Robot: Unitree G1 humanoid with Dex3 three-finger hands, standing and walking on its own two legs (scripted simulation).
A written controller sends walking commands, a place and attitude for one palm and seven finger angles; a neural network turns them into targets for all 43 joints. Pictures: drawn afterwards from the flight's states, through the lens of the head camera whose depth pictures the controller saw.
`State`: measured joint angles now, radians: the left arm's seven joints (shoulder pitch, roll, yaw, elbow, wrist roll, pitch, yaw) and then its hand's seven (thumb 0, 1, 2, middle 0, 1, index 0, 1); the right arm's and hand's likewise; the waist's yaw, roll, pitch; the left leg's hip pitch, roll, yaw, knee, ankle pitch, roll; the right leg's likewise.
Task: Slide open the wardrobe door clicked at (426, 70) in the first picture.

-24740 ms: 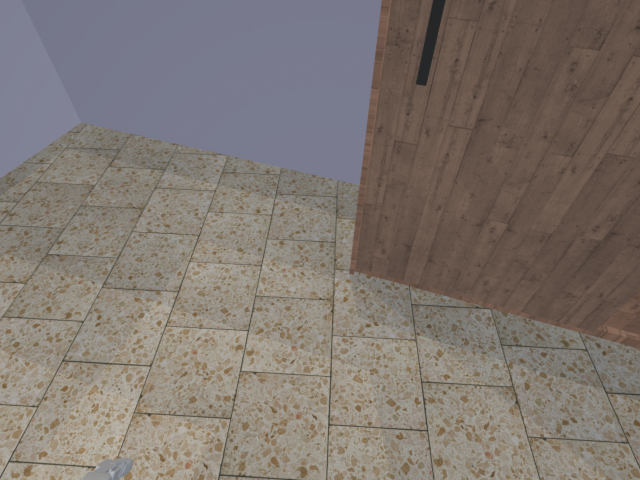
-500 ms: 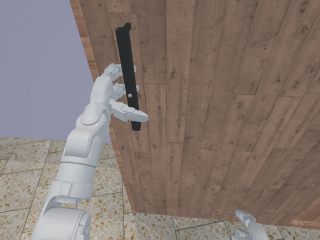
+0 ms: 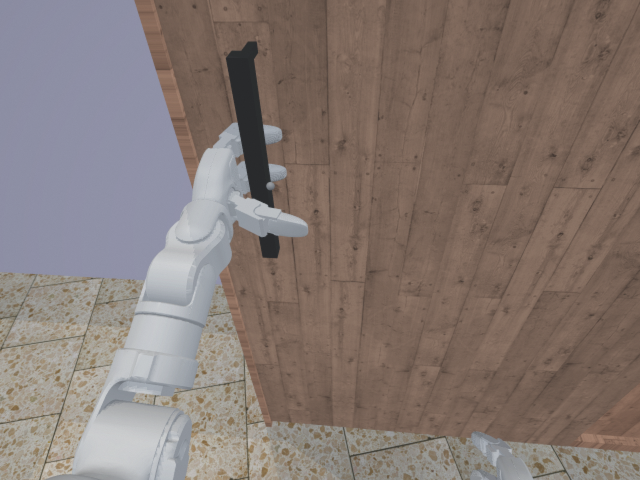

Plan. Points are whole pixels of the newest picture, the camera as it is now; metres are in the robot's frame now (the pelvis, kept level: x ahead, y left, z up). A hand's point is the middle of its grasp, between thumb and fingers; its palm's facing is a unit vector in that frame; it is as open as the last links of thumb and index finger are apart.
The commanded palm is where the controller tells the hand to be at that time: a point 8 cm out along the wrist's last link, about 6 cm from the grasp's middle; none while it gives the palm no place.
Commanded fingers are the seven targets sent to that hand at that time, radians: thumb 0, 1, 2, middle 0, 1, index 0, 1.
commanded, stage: slide the fingers in behind the handle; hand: left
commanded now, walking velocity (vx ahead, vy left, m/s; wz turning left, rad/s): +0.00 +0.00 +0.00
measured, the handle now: (262, 163) +0.45 +0.10 +0.21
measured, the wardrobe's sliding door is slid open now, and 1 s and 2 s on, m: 0.00 0.00 0.00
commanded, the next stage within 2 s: grip the handle and tug to test in 0.30 s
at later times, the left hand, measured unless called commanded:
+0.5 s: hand (268, 185) +0.39 +0.08 +0.22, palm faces -0.04 -1.00 +0.00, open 13.9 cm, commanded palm +0.36 +0.14 +0.21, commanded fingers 0.00 -0.22 0.42 -0.33 -1.24 -0.33 -1.24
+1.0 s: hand (270, 182) +0.40 +0.08 +0.21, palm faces -0.05 -1.00 +0.00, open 6.8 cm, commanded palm +0.37 +0.13 +0.21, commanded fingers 0.00 0.90 0.90 -0.45 -1.40 -0.45 -1.40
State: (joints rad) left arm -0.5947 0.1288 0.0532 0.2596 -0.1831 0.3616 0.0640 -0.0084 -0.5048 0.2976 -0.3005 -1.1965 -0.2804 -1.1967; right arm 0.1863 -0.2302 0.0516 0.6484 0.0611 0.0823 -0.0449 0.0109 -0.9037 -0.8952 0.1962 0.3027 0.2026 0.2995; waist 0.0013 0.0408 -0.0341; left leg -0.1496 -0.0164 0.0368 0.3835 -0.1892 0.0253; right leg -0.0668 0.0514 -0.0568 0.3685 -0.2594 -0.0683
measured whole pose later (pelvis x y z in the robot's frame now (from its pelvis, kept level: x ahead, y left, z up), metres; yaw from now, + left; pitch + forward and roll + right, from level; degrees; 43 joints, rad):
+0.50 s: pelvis +0.00 +0.00 +0.00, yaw +0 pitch -3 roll +0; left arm -0.60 0.13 0.05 0.26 -0.19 0.37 0.06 -0.01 -0.48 0.31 -0.30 -1.20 -0.29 -1.20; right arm 0.17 -0.23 0.05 0.64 0.06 0.08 -0.05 0.01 -0.90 -0.90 0.20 0.30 0.20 0.30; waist 0.01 0.04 -0.03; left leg -0.15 -0.02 0.03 0.38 -0.19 0.03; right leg -0.06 0.05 -0.06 0.36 -0.26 -0.07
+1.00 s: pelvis +0.00 +0.00 +0.00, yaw +0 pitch -2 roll +0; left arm -0.62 0.13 0.05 0.28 -0.19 0.36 0.05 0.01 0.50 0.73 -0.41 -1.34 -0.41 -1.34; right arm 0.19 -0.23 0.05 0.65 0.06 0.08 -0.05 0.01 -0.90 -0.90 0.20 0.30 0.20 0.30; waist 0.00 0.04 -0.03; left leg -0.15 -0.02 0.04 0.38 -0.19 0.03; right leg -0.07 0.05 -0.05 0.36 -0.26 -0.06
